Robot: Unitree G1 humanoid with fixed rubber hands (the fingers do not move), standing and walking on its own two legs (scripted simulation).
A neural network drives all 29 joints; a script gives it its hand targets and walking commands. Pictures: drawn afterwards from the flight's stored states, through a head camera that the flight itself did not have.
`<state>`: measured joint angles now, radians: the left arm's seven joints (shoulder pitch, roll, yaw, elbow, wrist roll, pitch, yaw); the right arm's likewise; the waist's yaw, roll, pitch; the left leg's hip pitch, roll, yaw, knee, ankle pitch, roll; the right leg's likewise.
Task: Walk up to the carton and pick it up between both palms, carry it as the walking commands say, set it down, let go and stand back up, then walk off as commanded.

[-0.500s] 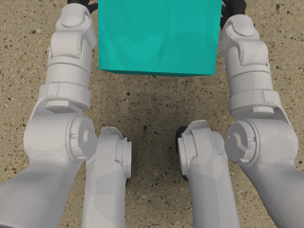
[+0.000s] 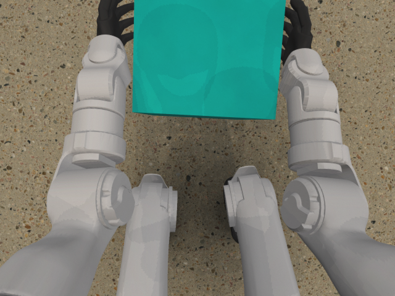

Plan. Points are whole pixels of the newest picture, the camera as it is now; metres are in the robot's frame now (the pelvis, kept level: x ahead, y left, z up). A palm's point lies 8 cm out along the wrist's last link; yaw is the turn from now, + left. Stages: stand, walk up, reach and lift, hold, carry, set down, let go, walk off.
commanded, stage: reach and lift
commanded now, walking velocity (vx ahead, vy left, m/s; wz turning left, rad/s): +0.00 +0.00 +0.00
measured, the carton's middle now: (201, 64) +0.52 -0.03 -0.18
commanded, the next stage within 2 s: none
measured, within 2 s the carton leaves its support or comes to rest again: neither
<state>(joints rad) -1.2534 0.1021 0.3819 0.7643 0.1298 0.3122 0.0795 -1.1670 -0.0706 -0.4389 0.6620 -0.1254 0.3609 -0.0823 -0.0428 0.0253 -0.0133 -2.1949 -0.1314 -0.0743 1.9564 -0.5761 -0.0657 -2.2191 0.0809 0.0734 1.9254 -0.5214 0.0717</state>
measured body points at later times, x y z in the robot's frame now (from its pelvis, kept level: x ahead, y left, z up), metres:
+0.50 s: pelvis -0.01 +0.00 +0.05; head +0.29 -0.01 +0.39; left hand +0.53 +0.12 -0.03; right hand +0.50 -0.18 -0.04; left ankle +0.09 +0.13 -0.40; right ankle +0.11 -0.13 -0.40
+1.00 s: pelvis +0.01 +0.00 +0.11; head +0.26 +0.00 +0.48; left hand +0.52 +0.12 +0.04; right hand +0.48 -0.18 +0.04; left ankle +0.09 +0.13 -0.40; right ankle +0.11 -0.13 -0.40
